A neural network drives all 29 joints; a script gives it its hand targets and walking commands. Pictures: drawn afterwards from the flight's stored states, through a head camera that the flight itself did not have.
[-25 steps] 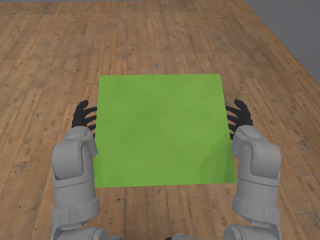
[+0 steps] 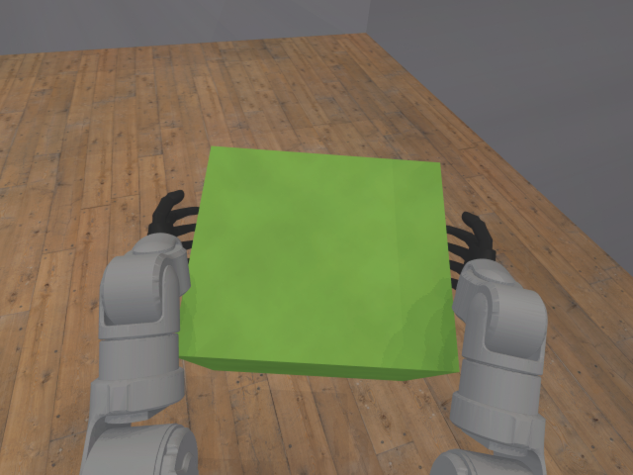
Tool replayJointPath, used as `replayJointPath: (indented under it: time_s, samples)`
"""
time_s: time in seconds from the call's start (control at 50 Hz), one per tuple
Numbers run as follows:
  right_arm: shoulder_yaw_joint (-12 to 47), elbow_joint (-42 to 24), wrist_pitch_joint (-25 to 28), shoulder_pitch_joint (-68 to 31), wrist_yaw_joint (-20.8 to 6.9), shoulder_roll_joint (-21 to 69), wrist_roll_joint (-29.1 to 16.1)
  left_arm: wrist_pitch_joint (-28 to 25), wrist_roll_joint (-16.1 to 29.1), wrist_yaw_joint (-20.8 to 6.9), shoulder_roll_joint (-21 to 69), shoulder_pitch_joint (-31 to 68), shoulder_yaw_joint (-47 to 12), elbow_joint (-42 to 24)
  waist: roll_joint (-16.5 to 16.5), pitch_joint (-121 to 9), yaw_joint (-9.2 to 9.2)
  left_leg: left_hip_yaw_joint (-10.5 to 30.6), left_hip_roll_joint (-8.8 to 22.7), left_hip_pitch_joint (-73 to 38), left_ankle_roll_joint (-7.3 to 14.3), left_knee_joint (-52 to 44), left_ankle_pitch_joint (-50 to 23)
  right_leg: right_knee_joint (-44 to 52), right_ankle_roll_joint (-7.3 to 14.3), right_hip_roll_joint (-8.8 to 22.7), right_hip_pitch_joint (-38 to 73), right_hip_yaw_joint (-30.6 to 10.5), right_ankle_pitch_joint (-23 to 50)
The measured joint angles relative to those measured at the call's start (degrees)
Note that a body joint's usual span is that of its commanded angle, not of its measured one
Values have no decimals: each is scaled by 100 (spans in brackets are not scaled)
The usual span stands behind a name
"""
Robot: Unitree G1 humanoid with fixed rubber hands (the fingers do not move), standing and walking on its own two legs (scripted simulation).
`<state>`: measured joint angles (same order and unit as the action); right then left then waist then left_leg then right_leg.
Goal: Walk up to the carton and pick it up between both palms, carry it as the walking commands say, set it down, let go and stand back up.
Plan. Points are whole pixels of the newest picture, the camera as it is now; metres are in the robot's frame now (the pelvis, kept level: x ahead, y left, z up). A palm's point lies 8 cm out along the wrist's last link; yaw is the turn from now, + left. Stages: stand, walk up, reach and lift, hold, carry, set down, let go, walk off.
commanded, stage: carry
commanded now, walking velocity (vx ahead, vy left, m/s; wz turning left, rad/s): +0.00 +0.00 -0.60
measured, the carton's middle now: (317, 275) +0.37 +0.02 +0.05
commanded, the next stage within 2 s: none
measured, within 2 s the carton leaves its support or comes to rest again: neither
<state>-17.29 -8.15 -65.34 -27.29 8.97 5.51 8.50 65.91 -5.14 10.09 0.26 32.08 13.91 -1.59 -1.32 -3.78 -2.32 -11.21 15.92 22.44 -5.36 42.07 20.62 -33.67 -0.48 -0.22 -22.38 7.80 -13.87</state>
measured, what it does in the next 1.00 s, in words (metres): walks backwards, turning right: left foot, then right foot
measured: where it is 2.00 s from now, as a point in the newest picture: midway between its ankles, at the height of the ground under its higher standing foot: outside the picture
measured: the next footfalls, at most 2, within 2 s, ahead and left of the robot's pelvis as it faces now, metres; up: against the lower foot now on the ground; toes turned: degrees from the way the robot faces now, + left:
left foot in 0.36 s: +0.00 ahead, +0.09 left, +0.00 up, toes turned -7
right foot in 0.72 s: -0.09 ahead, -0.18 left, +0.00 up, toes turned -32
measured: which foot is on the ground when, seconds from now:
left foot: down 0.00-0.00, up 0.02-0.34, down 0.36-0.72, up 0.74-1.00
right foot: down 0.00-0.40, up 0.42-0.70, down 0.72-1.00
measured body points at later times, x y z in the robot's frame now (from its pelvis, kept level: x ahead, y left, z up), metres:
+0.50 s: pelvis -0.07 -0.01 +0.02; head -0.05 +0.01 +0.47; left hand +0.31 +0.11 +0.12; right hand +0.23 -0.25 +0.14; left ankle -0.04 +0.10 -0.72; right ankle -0.05 -0.12 -0.65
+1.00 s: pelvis -0.15 -0.05 +0.00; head -0.12 -0.08 +0.45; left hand +0.24 -0.10 +0.10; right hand +0.03 -0.40 +0.11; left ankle -0.07 +0.07 -0.68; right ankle -0.12 -0.16 -0.72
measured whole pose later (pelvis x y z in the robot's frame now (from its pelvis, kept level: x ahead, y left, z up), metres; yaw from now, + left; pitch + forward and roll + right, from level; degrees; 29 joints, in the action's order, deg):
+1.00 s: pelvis -0.15 -0.05 +0.00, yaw -33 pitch +4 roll +1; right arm -16.7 -7.8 -62.8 -28.9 9.6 3.2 3.8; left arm 62.7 -8.6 10.4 7.1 27.2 17.9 -9.6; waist 0.0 1.1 3.1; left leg -2.6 3.6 30.2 -4.8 54.2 28.7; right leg -34.7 3.7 -2.7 -29.0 0.8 -9.7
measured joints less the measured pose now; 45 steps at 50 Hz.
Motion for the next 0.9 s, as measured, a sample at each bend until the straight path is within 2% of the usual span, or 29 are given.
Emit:
replayJointPath:
  time_s: [0.02, 0.06, 0.12, 0.18, 0.26, 0.34, 0.38, 0.4, 0.44, 0.46, 0.5, 0.54, 0.6, 0.66, 0.72, 0.74, 0.76, 0.8, 0.84, 0.9]
  samples:
    - [-8, 34, -12, 6, -18, -119, -52, -45, -50, 28, 105, 16, -7, 65, -48, 36, 56, 167, -41, 140, -93, 285, 489, -160, 127, -38, -123, -19, 17]
    - [10, 98, -46, 13, -35, -325, -208, -85, -142, 92, 291, -60, -5, 37, -12, 137, 216, 477, -360, 470, -244, 1063, 1313, -362, 284, 0, -310, -135, -85]
    - [60, 191, -12, -20, -36, -415, -354, -142, -283, 98, 496, -317, 91, -220, 18, 278, 469, 638, -703, 812, -260, 1762, 1267, -290, 338, -11, -431, -336, 21]
    - [82, 117, 99, -17, -4, -342, -433, -218, -360, 72, 650, -502, 250, -555, 60, 393, 581, 708, -925, 867, -181, 1671, 994, -171, 371, -101, -519, -521, 220]
    - [83, -14, 199, -109, 37, -235, -435, -316, -339, 27, 689, -539, 380, -804, 140, 432, 532, 818, -1239, 682, -25, 1073, 837, -22, 392, -220, -640, -720, 462]
    - [48, 19, 221, -287, 34, -166, -361, -296, -251, 23, 554, -444, 387, -834, 280, 353, 342, 814, -1515, 140, 121, -17, 699, 160, 363, -334, -734, -905, 721]
    - [14, 109, 261, -331, 21, -73, -296, -237, -201, 22, 415, -388, 366, -788, 495, 322, 224, 680, -1597, -160, 351, -706, 36, 228, 317, -353, -742, -1055, 836]
    - [-4, 170, 281, -317, 11, 1, -238, -198, -176, 11, 344, -404, 356, -752, 580, 290, 177, 609, -1588, -224, 455, -840, -274, 227, 214, -371, -735, -1121, 762]
    - [-48, 276, 265, -281, 3, 120, -109, -139, -108, 5, 246, -431, 349, -598, 472, 209, 98, 565, -1394, -257, 581, -849, -397, -646, 69, -442, -969, -903, -230]
    - [-64, 312, 252, -257, 5, 149, -57, -117, -75, 9, 202, -392, 339, -481, 393, 195, 39, 541, -1271, -298, 592, -864, -385, -1347, 30, -425, -1125, -722, -602]
    - [-84, 325, 238, -176, 10, 168, 9, -86, -24, 18, 109, -269, 267, -250, 309, 170, -68, 475, -1068, -401, 551, -965, -406, -2442, -22, -296, -1302, -505, -870]
    - [-93, 253, 219, -91, 3, 158, 26, -69, 13, 19, 32, -179, 150, -126, 239, 135, -144, 397, -875, -453, 484, -1029, -449, -2732, -78, -130, -1248, -387, -948]
    - [-98, 105, 170, -51, 0, 140, 20, -49, 42, 17, -42, -72, 29, -83, 138, 113, -171, 247, -581, -414, 376, -920, -419, -2180, -150, 44, -922, -227, -1066]
    - [-94, 73, 99, -91, 21, 120, 22, -23, 59, 18, -83, 14, 7, -14, 81, 77, -95, 81, -322, -272, 250, -645, -309, -1277, -145, 107, -505, -57, -1019]
    - [-87, 130, 33, -141, 35, 46, -5, -2, 10, 15, -53, 102, 26, 95, 99, 19, 8, -82, -108, -52, 78, -142, -88, -72, -55, 92, 29, -2, -284]
    - [-73, 157, 36, -142, 22, -54, -41, -47, -29, 28, 30, 99, 29, 127, -18, 40, 47, 7, 5, 74, 12, 98, 13, -82, 60, -17, -31, 4, -112]
    - [-68, 173, 26, -125, 2, -175, -102, -89, -79, 55, 134, 91, 14, 151, -71, 90, 101, 204, -50, 215, -87, 399, 520, -250, 174, -66, -154, -25, -105]
    - [-39, 221, 1, -89, -25, -370, -255, -121, -177, 113, 324, -22, 8, 79, -54, 212, 272, 526, -351, 527, -214, 1145, 1302, -447, 314, -53, -320, -129, -155]
    - [7, 283, 14, -70, -31, -443, -358, -148, -280, 120, 475, -223, 57, -86, -32, 305, 452, 657, -601, 780, -212, 1684, 1350, -423, 360, -56, -403, -251, -94]
    - [50, 227, 115, -27, -2, -381, -458, -203, -374, 101, 647, -470, 210, -453, 15, 429, 603, 723, -843, 936, -133, 1837, 1051, -295, 393, -125, -492, -439, 103]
